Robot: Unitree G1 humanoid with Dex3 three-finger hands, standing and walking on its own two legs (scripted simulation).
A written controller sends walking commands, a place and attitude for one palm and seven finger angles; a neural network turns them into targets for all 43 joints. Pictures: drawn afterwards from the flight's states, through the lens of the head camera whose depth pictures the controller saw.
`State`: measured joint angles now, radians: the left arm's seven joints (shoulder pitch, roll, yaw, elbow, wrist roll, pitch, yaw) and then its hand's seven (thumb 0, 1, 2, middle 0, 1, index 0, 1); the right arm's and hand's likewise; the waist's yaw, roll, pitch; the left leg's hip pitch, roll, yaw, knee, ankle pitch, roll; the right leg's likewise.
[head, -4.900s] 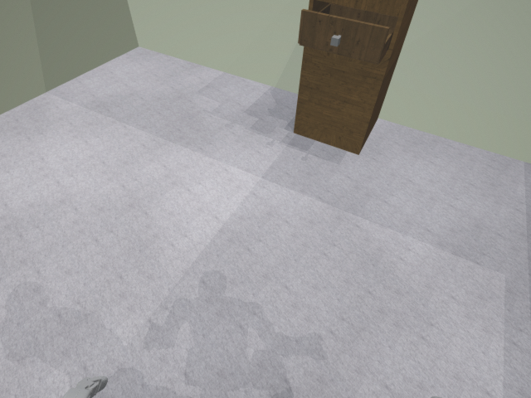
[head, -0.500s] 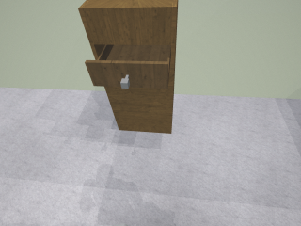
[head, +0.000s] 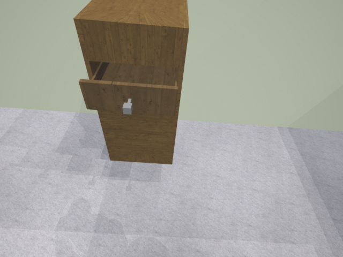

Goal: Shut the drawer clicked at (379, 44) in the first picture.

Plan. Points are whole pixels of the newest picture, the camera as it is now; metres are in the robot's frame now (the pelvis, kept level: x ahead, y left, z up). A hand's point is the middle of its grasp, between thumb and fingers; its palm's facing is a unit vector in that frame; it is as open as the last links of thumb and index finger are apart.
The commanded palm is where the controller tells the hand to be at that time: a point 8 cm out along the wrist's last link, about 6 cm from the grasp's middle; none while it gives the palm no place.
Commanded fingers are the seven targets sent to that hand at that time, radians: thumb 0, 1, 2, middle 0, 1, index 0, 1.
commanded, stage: take the last steps up to it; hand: left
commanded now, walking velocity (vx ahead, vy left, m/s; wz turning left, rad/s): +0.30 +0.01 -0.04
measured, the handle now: (128, 105) +0.68 +0.20 -0.08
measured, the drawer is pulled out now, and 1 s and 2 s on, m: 0.15 0.15 0.15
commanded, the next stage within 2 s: come to a stop and stand still in 0.64 s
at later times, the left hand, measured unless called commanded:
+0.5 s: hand (127, 236) +0.22 +0.13 -0.16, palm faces +0.08 -0.97 -0.22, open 7.1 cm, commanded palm none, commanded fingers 0.00 0.90 0.90 -0.20 -0.30 -0.20 -0.30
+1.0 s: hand (113, 245) +0.20 +0.17 -0.19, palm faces +0.08 -0.98 -0.16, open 7.4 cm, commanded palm none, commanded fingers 0.00 0.90 0.90 -0.20 -0.30 -0.20 -0.30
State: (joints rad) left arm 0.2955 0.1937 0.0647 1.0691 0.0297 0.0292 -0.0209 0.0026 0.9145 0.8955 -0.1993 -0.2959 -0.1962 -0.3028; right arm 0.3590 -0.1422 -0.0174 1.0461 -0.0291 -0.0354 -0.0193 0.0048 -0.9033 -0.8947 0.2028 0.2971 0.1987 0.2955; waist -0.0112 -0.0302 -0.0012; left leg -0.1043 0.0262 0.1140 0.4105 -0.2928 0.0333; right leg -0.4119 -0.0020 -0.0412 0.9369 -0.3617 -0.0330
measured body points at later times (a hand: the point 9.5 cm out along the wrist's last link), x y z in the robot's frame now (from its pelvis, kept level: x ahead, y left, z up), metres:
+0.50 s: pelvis +0.14 -0.06 +0.00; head +0.15 -0.07 +0.44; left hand +0.21 +0.18 -0.14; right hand +0.12 -0.28 -0.17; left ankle +0.11 +0.08 -0.66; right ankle +0.17 -0.13 -0.74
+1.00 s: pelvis +0.23 +0.00 +0.00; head +0.26 +0.03 +0.44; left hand +0.19 +0.22 -0.18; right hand +0.34 -0.22 -0.14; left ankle +0.27 +0.09 -0.74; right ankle +0.20 -0.14 -0.69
